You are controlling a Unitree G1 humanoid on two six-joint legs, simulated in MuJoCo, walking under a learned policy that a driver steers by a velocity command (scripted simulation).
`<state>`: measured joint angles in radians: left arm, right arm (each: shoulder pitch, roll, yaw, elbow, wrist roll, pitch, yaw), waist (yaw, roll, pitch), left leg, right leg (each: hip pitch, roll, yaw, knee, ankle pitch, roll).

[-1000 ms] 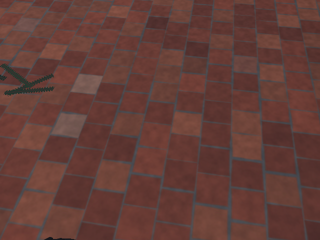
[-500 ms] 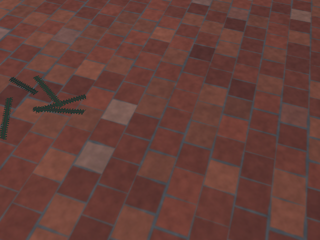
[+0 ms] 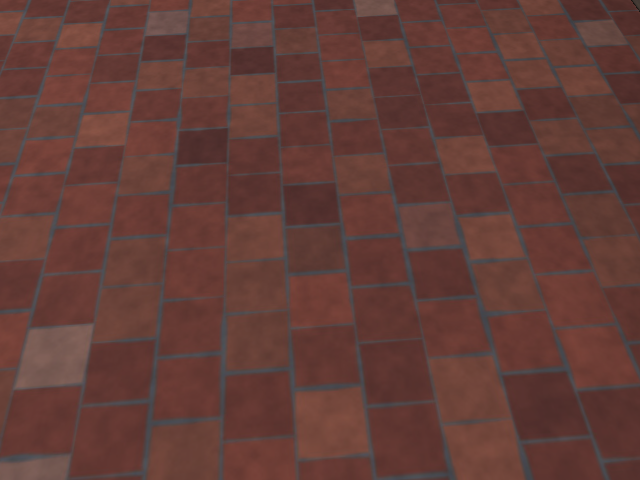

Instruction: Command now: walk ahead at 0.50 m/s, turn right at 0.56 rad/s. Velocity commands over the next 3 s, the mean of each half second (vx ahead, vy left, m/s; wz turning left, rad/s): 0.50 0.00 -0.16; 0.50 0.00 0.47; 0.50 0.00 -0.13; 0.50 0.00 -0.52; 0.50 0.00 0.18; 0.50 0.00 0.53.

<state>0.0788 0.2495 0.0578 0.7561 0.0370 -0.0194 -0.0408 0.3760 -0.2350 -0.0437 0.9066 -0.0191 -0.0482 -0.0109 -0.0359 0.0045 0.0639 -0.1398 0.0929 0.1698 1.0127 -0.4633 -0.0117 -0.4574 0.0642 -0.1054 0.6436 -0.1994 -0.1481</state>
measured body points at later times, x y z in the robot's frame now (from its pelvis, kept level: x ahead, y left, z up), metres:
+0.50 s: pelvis +0.28 +0.01 +0.01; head +0.31 +0.02 +0.46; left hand +0.27 +0.28 -0.13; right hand +0.45 -0.23 -0.09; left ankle +0.40 +0.09 -0.71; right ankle +0.09 -0.05 -0.71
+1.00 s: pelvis +0.55 +0.03 +0.02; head +0.58 +0.04 +0.47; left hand +0.73 +0.29 -0.07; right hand +0.58 -0.26 -0.10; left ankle +0.41 +0.08 -0.71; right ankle +0.72 -0.06 -0.69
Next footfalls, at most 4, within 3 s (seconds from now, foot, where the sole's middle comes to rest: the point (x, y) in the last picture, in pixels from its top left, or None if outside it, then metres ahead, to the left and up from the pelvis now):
0.50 left None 0.45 0.09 -0.75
1.04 right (341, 335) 0.76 -0.04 -0.75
1.54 left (237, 274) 0.94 0.21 -0.75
2.04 right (330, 194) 1.20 -0.03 -0.75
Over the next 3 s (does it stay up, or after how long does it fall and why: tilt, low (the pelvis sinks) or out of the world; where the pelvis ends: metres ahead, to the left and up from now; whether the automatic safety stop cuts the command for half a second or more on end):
stays up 1.55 0.07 0.03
